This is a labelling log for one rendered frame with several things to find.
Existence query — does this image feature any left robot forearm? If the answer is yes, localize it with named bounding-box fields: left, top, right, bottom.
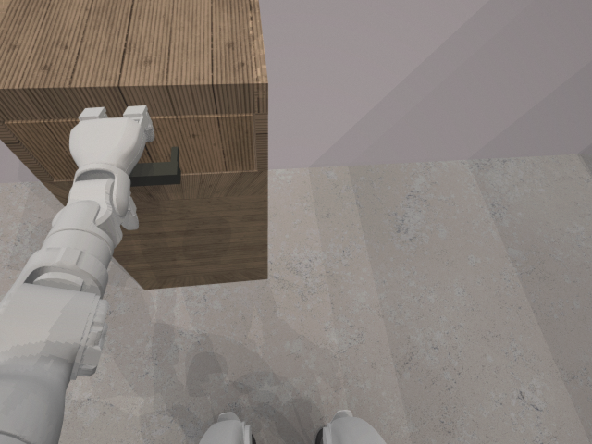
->
left=0, top=163, right=130, bottom=323

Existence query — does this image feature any right robot thigh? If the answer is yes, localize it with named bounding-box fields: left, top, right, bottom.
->
left=323, top=417, right=387, bottom=444

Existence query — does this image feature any robot left shin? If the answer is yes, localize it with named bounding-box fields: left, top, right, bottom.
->
left=217, top=413, right=241, bottom=422

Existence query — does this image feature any cabinet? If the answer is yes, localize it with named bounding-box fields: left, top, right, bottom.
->
left=0, top=0, right=268, bottom=290

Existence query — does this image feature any drawer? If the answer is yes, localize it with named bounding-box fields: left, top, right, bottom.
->
left=5, top=113, right=254, bottom=180

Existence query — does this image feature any robot left upper arm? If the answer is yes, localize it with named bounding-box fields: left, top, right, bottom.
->
left=0, top=283, right=109, bottom=444

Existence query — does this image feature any left robot hand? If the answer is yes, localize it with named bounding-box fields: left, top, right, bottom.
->
left=69, top=105, right=154, bottom=230

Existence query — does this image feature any handle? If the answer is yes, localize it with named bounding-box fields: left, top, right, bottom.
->
left=129, top=146, right=181, bottom=187

